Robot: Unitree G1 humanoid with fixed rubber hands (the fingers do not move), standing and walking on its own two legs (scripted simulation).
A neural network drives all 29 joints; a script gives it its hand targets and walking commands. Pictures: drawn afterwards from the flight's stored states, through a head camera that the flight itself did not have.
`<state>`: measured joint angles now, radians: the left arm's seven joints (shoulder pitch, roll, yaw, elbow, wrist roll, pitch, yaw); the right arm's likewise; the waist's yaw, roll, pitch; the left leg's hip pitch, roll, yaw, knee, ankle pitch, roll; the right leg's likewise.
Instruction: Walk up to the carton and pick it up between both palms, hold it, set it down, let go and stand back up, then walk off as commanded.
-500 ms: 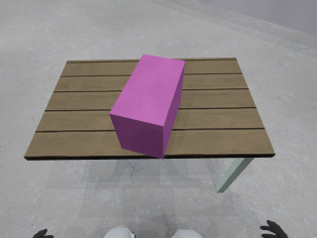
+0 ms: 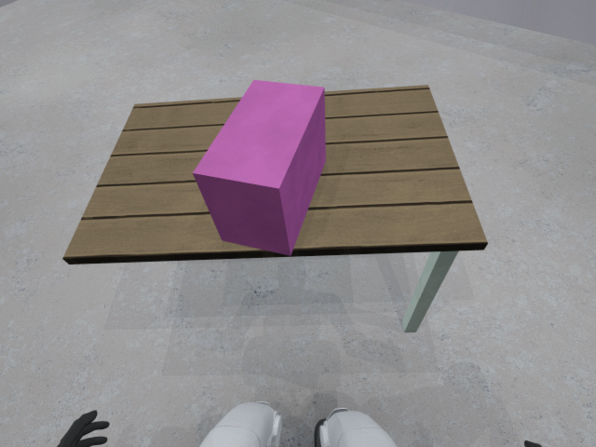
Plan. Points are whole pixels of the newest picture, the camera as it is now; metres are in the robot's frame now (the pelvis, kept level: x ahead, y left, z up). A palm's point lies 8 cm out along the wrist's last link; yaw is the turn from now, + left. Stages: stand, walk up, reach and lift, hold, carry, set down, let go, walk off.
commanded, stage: walk off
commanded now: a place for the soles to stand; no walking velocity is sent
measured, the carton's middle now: (271, 165) +0.64 +0.06 -0.07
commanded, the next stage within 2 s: none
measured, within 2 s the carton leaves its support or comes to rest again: neither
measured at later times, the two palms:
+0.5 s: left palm out of the picture -0.02 +0.34 -0.13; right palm out of the picture -0.17 -0.27 -0.12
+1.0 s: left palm out of the picture -0.26 +0.34 -0.08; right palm out of the picture -0.14 -0.30 -0.12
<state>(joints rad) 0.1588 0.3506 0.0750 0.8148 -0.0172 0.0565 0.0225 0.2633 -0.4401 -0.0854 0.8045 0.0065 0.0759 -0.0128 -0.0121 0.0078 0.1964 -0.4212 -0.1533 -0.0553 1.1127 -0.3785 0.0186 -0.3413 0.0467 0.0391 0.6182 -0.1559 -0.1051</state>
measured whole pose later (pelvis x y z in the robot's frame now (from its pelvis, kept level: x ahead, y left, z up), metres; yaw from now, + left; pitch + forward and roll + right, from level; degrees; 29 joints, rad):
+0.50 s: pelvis -0.16 +0.05 -0.03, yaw +0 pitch -8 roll -1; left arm 0.13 0.37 0.12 0.80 -0.02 0.09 0.01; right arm 0.34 -0.37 -0.06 0.80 -0.02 0.08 -0.01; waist -0.09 -0.03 0.24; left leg -0.39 0.00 -0.05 0.87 -0.35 0.04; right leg -0.54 0.20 0.11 1.43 -0.43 -0.01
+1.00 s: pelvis -0.27 +0.01 -0.01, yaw +2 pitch -6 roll +2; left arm 0.31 0.36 0.08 0.81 -0.02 0.01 0.04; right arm 0.15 -0.44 -0.10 0.80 -0.02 0.09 -0.01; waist 0.05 0.06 0.21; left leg -0.47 -0.12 -0.14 1.01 -0.43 0.02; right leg -0.26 0.04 0.08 0.74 -0.38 -0.03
